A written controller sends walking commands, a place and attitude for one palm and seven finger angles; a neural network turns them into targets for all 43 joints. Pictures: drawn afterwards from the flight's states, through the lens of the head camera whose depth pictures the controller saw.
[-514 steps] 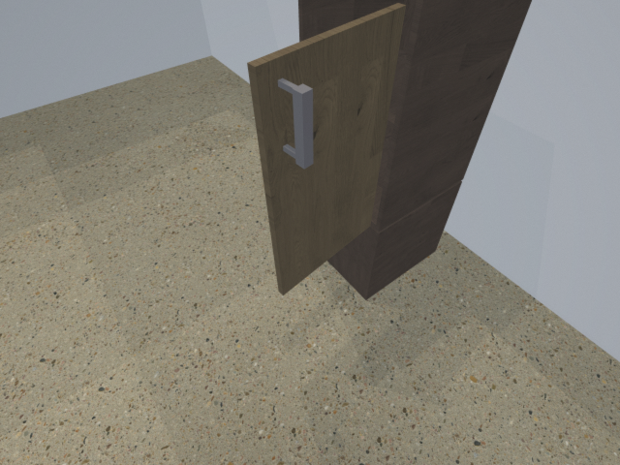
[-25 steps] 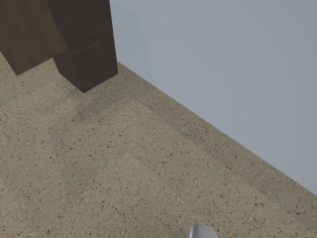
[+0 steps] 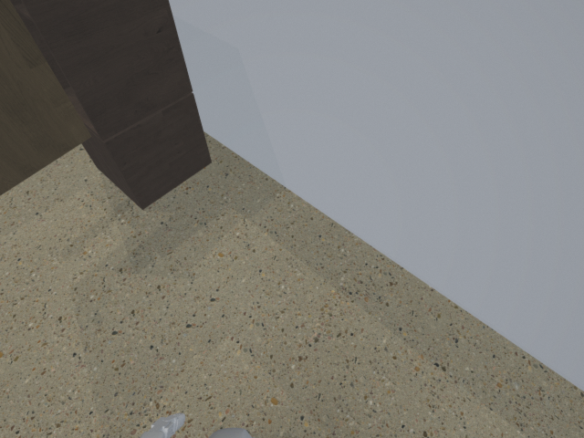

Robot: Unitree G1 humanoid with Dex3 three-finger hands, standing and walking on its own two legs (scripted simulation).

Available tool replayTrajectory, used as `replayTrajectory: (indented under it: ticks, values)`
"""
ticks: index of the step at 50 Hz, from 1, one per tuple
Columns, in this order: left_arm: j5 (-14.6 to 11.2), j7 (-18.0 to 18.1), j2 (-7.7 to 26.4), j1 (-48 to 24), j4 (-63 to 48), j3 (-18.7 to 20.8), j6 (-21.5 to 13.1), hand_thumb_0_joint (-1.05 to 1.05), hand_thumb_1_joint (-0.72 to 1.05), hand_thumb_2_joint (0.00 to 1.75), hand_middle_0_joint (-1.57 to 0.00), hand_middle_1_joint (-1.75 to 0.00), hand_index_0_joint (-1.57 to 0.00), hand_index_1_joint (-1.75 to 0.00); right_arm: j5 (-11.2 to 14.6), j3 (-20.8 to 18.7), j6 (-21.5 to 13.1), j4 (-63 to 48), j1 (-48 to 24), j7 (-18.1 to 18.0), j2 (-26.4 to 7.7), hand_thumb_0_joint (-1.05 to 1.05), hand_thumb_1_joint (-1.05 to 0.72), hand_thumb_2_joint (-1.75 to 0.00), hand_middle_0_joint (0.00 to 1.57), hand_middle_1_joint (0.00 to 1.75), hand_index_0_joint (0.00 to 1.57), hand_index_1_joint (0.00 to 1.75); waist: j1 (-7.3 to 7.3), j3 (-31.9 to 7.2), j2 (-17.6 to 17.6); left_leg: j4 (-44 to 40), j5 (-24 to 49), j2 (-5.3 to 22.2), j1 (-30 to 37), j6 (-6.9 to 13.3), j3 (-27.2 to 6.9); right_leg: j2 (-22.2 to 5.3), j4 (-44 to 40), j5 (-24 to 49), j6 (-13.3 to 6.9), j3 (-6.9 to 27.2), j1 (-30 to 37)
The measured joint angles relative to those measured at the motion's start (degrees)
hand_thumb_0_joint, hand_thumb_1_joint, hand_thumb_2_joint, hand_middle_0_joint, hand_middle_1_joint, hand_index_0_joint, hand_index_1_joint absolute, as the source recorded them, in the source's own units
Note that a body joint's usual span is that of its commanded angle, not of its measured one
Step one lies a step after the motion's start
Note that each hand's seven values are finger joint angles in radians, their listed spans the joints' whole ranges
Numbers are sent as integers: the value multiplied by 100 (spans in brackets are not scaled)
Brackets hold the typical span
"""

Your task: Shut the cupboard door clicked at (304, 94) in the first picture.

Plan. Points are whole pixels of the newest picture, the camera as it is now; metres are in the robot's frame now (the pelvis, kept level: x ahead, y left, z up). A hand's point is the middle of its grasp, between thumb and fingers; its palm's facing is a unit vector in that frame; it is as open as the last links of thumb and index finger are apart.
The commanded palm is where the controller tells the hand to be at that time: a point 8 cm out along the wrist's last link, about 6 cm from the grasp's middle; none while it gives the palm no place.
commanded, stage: walk to a spot facing it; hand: left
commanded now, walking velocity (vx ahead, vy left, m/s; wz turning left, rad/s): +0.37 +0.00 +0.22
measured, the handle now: out of the picture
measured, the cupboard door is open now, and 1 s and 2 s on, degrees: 97 97 97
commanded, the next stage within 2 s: turn to face it in 0.76 s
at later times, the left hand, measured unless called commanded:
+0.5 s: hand (172, 410) +0.19 +0.21 -0.18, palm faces +0.18 -0.98 -0.12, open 7.4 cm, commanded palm none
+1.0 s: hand (211, 194) +0.63 +0.20 -0.16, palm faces +0.02 -0.98 -0.18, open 7.3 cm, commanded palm none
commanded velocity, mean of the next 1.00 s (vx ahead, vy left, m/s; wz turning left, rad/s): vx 0.29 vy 0.00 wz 0.14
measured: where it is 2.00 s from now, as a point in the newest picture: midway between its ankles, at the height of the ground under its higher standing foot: (283, 289)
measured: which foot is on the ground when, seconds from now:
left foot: up 0.00-0.34, down 0.36-0.92, up 0.94-1.00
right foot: down 0.00-0.38, up 0.40-0.90, down 0.92-1.00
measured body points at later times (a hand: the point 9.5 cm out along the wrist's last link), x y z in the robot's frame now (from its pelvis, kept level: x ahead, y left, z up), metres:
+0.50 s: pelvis +0.26 +0.06 -0.01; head +0.29 +0.08 +0.44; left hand +0.18 +0.26 -0.17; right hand +0.38 -0.16 -0.14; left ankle +0.29 +0.12 -0.73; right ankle +0.16 -0.09 -0.62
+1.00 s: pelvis +0.50 +0.03 -0.01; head +0.56 +0.02 +0.44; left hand +0.63 +0.25 -0.15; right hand +0.39 -0.17 -0.15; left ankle +0.33 +0.13 -0.66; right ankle +0.56 -0.06 -0.73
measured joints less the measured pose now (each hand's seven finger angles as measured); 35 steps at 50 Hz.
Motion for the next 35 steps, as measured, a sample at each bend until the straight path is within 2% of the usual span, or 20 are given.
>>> replayTrajectory:
  ticks: [1,4,8,13,15,17,18,19,20,22,24,26,29,35]
  values:
    - [-75,84,14,114,11,134,-64,-2,94,90,-20,-30,-20,-30,-15,-21,8,-105,-152,9,-32,1,-91,-89,20,30,20,30,18,-37,12,-38,177,95,-316,-30,-24,21,-203,18,-2,-49,165]
    - [-16,127,215,411,188,180,-119,-4,97,90,-20,-30,-20,-30,-55,-78,18,-374,-638,55,-133,1,-91,-89,19,30,20,30,77,-141,22,-531,598,337,-998,-141,-10,69,-704,22,3,-166,634]
    - [30,90,270,856,523,90,-82,-3,96,90,-20,-30,-20,-30,-58,-124,31,-631,-1269,130,-274,1,-91,-90,19,30,19,30,175,-227,28,-1532,1013,467,-1351,-228,147,90,-1124,-123,74,-260,1222]
    - [54,58,134,1389,867,-65,-24,-1,94,90,-20,-30,-20,-30,-43,-93,21,-799,-1932,222,-371,1,-91,-90,19,30,19,30,440,-207,-23,-2720,1197,314,-1186,-155,432,46,-1388,-476,259,-344,1905]
    - [66,51,84,1590,992,-105,8,-1,93,90,-20,-30,-20,-30,-50,-68,-6,-857,-2133,238,-359,1,-91,-90,19,30,19,30,534,-178,-111,-3053,1043,158,-988,-58,571,-39,-1345,-704,365,-367,2121]
    - [69,39,37,1781,1118,-127,51,0,92,90,-20,-30,-20,-30,-73,-36,-81,-919,-2253,232,-335,1,-91,-90,19,30,19,30,565,-158,-209,-3453,942,-56,-644,72,731,-186,-969,-1020,463,-396,2202]
    - [57,25,-2,1876,1173,-136,87,0,92,90,-20,-30,-20,-30,-95,-20,-139,-962,-2265,227,-336,1,-91,-90,19,30,19,30,544,-162,-205,-3665,1163,-126,-435,212,763,-266,-429,-1185,487,-401,2083]
    - [31,0,-31,1895,1207,-140,147,0,92,90,-20,-30,-20,-30,-130,-22,-205,-1001,-2267,205,-326,1,-91,-90,19,30,19,30,506,-139,-214,-3510,1250,-167,-432,347,769,-387,500,-1118,457,-334,1748]
    - [10,-21,-45,1857,1207,-146,203,0,92,90,-20,-30,-20,-30,-130,-15,-251,-1037,-2237,172,-310,1,-91,-90,19,30,19,30,491,-97,-227,-3306,1068,-202,-415,427,774,-430,1634,-1081,408,-78,1289]
    - [8,-19,-35,1694,1127,-128,281,1,92,90,-20,-30,-20,-30,-92,7,-277,-1028,-2074,116,-266,0,-91,-89,19,30,20,30,520,-64,-253,-3292,709,-258,-182,474,778,-405,3426,-968,327,378,366]
    - [49,-32,-5,1433,974,-73,314,1,91,90,-20,-30,-20,-30,-75,19,-278,-946,-1830,53,-212,0,-91,-89,19,30,20,30,540,-67,-252,-3605,663,-303,141,414,750,-444,4206,-574,334,575,-431]
    - [97,-53,18,1150,768,-25,320,1,91,90,-20,-30,-20,-30,-46,-7,-304,-827,-1558,-19,-162,0,-92,-89,20,30,20,30,536,-63,-235,-4008,724,-351,492,416,710,-540,4227,-240,376,684,-1045]
    - [151,-42,55,799,506,34,339,1,92,90,-20,-30,-20,-30,-22,-71,-344,-677,-1166,-85,-258,-1,-95,-89,20,30,20,30,474,-114,-216,-4580,783,-401,997,440,683,-647,3791,201,460,804,-1703]
    - [119,-95,402,376,329,184,464,2,95,90,-20,-30,-20,-30,-25,4,-314,-370,-350,-78,-250,0,-94,-89,20,30,20,30,293,-258,-188,-5330,648,-394,1857,337,703,-674,2808,1066,541,757,-2254]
